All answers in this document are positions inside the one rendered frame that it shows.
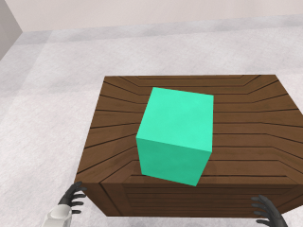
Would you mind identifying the right robot hand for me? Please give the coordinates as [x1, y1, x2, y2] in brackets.
[250, 194, 288, 227]

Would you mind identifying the robot left forearm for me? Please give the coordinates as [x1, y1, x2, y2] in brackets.
[40, 204, 72, 227]

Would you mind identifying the carton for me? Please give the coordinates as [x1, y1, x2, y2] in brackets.
[135, 87, 214, 186]

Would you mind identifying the pedestal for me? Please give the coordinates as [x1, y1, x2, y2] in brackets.
[74, 75, 303, 218]

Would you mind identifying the left robot hand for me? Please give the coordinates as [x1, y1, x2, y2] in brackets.
[58, 181, 87, 215]

